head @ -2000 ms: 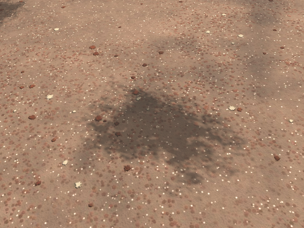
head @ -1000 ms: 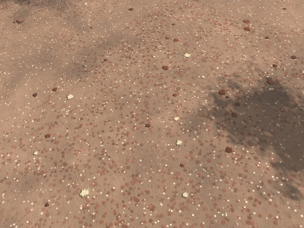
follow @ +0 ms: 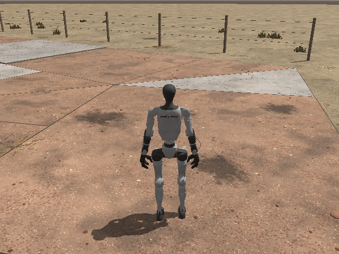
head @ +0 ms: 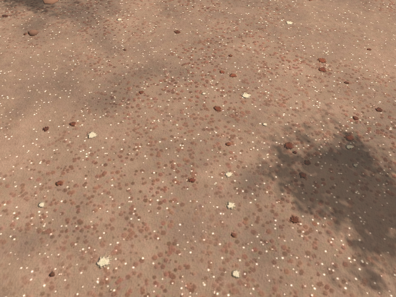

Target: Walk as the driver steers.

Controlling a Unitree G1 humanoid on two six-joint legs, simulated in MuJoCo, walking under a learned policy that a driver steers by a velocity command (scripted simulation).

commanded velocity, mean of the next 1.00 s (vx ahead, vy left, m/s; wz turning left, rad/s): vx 0.27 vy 0.00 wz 0.00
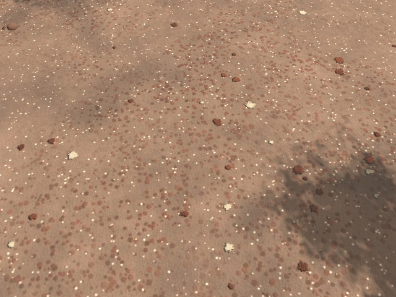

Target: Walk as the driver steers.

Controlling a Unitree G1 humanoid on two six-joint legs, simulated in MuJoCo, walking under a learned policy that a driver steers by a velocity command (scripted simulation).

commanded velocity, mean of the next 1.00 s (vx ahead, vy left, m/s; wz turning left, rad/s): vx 0.49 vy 0.00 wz -0.27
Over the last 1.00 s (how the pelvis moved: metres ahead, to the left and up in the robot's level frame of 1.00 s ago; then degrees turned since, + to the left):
0.28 -0.05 -0.03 -1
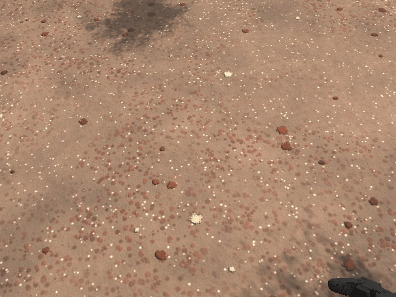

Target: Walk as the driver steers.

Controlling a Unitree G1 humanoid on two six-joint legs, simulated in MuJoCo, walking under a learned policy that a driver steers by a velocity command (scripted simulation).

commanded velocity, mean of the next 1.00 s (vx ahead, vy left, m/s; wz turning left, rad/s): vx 0.50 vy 0.00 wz -0.25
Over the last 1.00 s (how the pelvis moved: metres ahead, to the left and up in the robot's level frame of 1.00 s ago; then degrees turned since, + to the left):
0.55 -0.05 0.03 -19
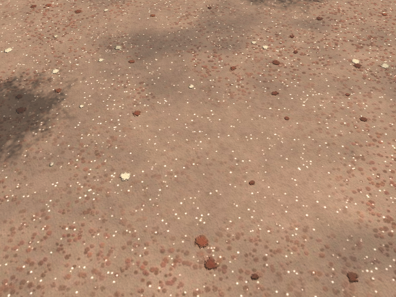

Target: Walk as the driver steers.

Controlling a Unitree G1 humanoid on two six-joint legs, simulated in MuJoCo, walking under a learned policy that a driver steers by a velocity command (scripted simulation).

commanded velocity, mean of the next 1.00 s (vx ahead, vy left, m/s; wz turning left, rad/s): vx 0.50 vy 0.00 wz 0.54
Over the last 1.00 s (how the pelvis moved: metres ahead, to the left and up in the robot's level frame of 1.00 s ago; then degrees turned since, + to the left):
0.49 -0.09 0.00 -12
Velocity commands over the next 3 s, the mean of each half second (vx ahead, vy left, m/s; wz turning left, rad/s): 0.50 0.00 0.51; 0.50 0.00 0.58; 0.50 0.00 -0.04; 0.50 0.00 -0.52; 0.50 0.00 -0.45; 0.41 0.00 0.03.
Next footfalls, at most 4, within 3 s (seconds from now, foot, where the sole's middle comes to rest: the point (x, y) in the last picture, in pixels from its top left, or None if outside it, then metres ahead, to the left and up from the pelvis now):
0.18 left None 0.25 0.10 -0.78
0.72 right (211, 268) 0.59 0.02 -0.78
1.22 left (118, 250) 0.66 0.36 -0.78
1.76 right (135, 172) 1.01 0.34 -0.78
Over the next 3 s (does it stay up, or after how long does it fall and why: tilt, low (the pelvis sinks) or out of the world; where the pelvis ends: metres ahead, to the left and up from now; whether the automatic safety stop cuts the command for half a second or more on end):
stays up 1.45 0.43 0.00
